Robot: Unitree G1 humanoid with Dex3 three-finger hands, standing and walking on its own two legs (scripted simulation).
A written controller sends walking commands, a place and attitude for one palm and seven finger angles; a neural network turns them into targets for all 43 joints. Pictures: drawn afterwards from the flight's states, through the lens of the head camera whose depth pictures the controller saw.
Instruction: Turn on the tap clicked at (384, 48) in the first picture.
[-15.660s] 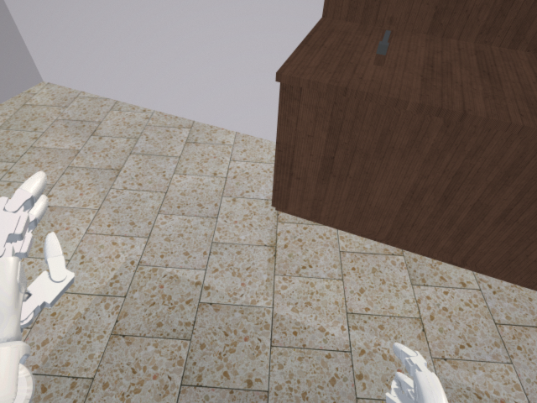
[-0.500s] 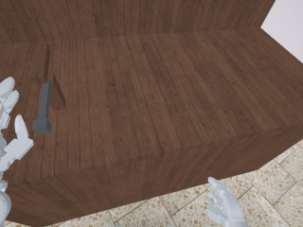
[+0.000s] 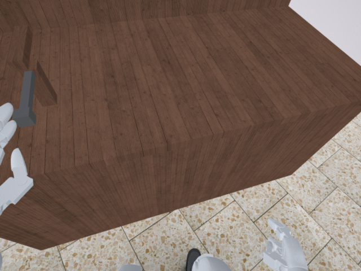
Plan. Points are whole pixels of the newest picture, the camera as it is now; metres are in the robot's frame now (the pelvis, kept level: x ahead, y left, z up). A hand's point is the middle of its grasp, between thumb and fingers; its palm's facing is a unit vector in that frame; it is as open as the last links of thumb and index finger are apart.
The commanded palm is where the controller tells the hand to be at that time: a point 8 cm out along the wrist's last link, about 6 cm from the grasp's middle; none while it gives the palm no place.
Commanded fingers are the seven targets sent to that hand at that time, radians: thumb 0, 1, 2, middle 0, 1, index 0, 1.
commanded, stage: come to a stop and stand still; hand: left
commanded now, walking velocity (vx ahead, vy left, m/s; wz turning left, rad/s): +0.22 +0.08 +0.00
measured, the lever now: (24, 117) +0.37 +0.34 +0.11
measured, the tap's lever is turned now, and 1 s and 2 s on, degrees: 0 0 0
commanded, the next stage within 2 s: look again from close up in 0.94 s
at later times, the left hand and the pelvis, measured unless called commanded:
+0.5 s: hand out of the picture +0.13 +0.27 +0.15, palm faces +0.29 -0.87 -0.40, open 7.4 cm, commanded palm +0.09 +0.31 +0.19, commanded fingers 0.00 0.90 0.90 -0.20 -0.30 -0.20 -0.30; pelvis -0.09 +0.03 -0.01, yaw -3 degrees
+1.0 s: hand out of the picture +0.13 +0.26 +0.19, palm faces +0.32 -0.83 -0.45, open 7.4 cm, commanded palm +0.08 +0.30 +0.19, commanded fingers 0.00 0.90 0.90 -0.20 -0.30 -0.20 -0.30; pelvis -0.09 +0.03 +0.01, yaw -2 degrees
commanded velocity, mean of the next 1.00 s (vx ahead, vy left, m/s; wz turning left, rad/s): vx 0.11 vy -0.05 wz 0.00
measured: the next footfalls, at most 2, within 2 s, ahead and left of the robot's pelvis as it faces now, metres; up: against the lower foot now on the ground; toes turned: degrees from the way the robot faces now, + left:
left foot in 0.08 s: -0.04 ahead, +0.13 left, +0.00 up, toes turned +1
right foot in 0.28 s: +0.05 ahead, -0.08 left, +0.00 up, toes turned -1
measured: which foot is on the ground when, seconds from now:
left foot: up 0.00-0.06, down 0.08-1.00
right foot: down 0.00-0.10, up 0.12-0.26, down 0.28-0.42, up 0.44-0.66, down 0.68-1.00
